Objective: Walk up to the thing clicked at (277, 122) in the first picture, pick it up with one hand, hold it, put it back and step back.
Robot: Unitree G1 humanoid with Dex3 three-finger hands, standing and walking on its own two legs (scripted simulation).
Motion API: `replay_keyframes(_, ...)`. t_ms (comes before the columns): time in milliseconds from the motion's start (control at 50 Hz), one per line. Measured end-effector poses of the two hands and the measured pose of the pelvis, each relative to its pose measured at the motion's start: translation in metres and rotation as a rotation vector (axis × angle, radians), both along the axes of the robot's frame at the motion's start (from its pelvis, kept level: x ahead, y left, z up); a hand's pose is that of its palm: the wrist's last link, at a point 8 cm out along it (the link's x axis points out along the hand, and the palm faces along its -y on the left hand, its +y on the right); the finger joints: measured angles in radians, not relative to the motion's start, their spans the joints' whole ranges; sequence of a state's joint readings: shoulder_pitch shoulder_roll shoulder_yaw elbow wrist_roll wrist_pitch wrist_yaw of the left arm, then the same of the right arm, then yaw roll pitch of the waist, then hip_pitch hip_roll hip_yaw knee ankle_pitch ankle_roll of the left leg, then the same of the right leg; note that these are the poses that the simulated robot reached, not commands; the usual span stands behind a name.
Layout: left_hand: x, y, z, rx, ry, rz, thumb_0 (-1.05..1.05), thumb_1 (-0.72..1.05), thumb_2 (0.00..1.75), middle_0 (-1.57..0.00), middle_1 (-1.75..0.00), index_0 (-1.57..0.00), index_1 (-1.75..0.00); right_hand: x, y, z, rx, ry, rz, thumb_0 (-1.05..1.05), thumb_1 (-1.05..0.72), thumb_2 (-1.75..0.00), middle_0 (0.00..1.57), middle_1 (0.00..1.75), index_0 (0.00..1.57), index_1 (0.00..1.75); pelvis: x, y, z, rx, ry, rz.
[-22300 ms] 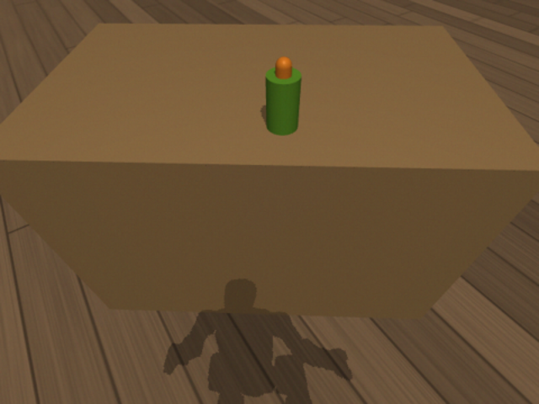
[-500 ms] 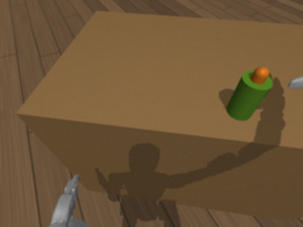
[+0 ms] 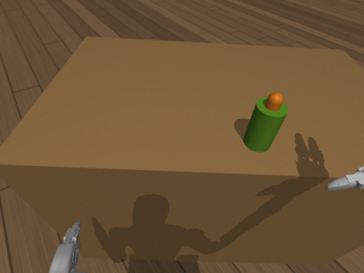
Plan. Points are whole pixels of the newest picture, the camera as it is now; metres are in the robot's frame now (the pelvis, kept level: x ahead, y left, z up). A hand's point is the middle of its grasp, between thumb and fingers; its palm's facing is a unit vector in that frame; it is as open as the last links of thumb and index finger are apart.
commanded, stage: sink last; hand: right
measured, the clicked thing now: (266, 120) +0.44 -0.19 +0.12
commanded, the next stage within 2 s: home in 0.58 s
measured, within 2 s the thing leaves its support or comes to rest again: neither
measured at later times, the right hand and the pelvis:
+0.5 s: hand out of the picture +0.14 -0.24 +0.19, palm faces +0.46 +0.77 -0.45, open 17.6 cm; pelvis -0.04 +0.02 +0.00, yaw -2 degrees
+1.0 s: hand (333, 247) +0.15 -0.22 +0.11, palm faces +0.30 +0.88 -0.37, open 17.6 cm; pelvis -0.03 +0.02 +0.01, yaw -1 degrees
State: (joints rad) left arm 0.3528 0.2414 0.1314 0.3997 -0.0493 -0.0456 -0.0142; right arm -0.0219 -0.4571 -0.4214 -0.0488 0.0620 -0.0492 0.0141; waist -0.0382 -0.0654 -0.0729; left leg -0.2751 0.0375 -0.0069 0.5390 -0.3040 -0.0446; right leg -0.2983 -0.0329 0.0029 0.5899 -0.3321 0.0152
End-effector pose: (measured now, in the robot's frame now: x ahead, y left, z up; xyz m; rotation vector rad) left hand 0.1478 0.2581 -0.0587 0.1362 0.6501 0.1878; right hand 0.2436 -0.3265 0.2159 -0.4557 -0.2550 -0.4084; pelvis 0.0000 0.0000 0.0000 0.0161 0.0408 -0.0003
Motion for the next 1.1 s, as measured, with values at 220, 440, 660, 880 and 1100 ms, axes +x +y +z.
replay_keyframes(220, -0.009, 0.013, -0.003, 0.017, 0.026, 0.019, -0.01, -0.52, 0.04, -0.05, -0.06, -0.06, -0.04, -0.1, 0.046, -0.003, -0.073, -0.026, 0.034, -0.01, 0.57, -0.04, 0.07, 0.05, 0.06, 0.06, -0.014, 0.011, 0.001, -0.012, -0.063, -0.02)
replay_keyframes(440, -0.02, 0.017, -0.004, 0.02, -0.021, 0.022, -0.01, -0.5, 0.02, -0.05, -0.05, -0.06, -0.03, -0.146, 0.054, -0.011, -0.091, -0.013, 0.003, -0.01, 0.58, -0.04, 0.07, 0.05, 0.06, 0.06, -0.035, 0.02, 0.001, -0.023, -0.098, -0.038)
replay_keyframes(660, -0.036, 0.016, -0.009, 0.03, -0.01, 0.008, -0.01, -0.51, 0.04, -0.06, -0.06, -0.06, -0.04, -0.147, 0.041, 0.017, -0.191, -0.138, -0.018, -0.01, 0.55, -0.04, 0.07, 0.05, 0.06, 0.06, -0.042, 0.02, 0.003, -0.023, -0.109, -0.032)
replay_keyframes(880, -0.026, -0.007, -0.004, -0.01, -0.025, -0.036, -0.01, -0.28, 0.28, -0.1, -0.14, -0.11, -0.13, -0.131, 0.053, -0.023, -0.072, -0.031, 0.062, -0.01, 0.57, -0.04, 0.06, 0.05, 0.05, 0.05, -0.036, 0.017, 0.007, -0.022, -0.112, -0.018)
replay_keyframes(1100, -0.012, -0.026, -0.014, -0.033, 0.036, -0.064, 0.0, 0.35, 0.6, -0.16, -0.22, -0.16, -0.21, -0.137, 0.073, -0.138, 0.209, 0.378, 0.059, -0.01, 0.56, -0.05, 0.06, 0.05, 0.05, 0.05, -0.03, 0.014, 0.008, -0.02, -0.093, -0.029)
